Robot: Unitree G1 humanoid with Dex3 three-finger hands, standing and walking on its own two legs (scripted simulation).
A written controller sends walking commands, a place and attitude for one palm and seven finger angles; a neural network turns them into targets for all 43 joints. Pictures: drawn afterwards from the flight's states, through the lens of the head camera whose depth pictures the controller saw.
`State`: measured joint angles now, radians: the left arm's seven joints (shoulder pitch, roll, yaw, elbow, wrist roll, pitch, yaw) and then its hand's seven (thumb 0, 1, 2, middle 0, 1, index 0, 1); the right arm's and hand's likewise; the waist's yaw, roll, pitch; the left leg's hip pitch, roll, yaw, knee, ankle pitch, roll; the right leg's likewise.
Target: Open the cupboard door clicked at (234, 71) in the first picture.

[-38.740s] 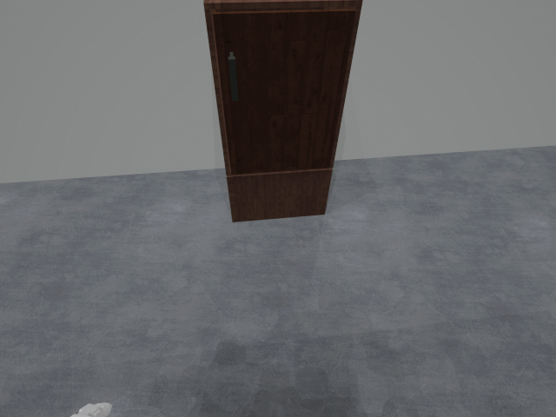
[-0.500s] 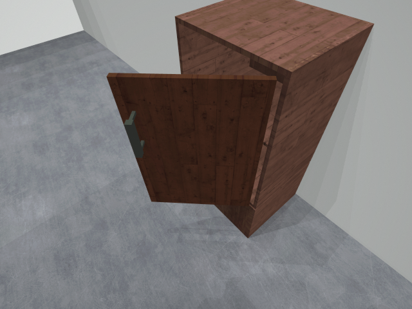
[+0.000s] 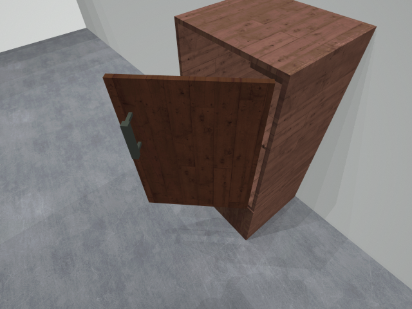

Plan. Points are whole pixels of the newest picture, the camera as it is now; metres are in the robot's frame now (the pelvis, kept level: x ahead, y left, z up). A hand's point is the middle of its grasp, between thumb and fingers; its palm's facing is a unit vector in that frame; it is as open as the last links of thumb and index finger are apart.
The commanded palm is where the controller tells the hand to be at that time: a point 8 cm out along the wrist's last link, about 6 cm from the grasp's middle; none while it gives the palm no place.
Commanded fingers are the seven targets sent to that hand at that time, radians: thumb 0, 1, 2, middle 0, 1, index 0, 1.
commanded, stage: look again from close up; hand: left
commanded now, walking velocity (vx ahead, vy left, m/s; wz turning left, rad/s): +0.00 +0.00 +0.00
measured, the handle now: (132, 136) +0.55 +0.24 -0.02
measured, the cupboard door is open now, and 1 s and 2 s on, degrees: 46 46 46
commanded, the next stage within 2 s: raise the hand with hooked fingers in 0.40 s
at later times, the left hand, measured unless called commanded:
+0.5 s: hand out of the picture -0.02 +0.16 -0.17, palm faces +0.05 -0.98 -0.18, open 7.3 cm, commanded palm +0.09 +0.21 -0.08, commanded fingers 0.00 0.88 0.89 -0.20 -0.31 -0.20 -0.31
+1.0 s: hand (109, 305) +0.14 +0.20 -0.07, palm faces +0.03 -1.00 +0.01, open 9.0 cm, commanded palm +0.14 +0.26 -0.05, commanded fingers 0.00 0.29 0.64 -0.24 -0.69 -0.24 -0.69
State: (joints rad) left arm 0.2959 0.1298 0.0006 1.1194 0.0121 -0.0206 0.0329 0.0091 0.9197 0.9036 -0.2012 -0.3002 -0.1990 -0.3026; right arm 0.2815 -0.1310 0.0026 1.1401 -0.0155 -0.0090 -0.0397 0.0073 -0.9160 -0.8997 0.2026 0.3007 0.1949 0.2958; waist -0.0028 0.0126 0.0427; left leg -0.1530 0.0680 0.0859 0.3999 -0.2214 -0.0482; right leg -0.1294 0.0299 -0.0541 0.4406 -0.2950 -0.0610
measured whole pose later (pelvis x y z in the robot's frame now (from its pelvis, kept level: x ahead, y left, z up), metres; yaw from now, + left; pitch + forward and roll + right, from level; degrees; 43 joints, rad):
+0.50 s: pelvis +0.00 +0.00 +0.00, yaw +0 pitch -1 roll +1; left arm 0.31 0.12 0.00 1.12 0.01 -0.02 0.03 0.01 0.91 0.90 -0.20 -0.30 -0.20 -0.30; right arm 0.29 -0.12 0.00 1.15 -0.02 -0.01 -0.04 0.01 -0.91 -0.90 0.20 0.30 0.20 0.30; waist 0.00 0.01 0.05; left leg -0.15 0.07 0.08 0.39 -0.22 -0.05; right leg -0.12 0.03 -0.06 0.43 -0.29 -0.06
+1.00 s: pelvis -0.04 +0.03 -0.09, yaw +2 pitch +12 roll +0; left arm 0.44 0.17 0.09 0.08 -0.20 -0.45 -0.25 0.01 0.52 0.74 -0.23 -0.55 -0.23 -0.55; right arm 0.11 -0.25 -0.05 0.45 0.01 -0.19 -0.03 0.01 -0.91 -0.90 0.20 0.30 0.19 0.30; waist 0.02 -0.04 -0.14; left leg -0.86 0.04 0.02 1.15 -0.50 -0.01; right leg -0.80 -0.03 -0.08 1.16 -0.57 -0.03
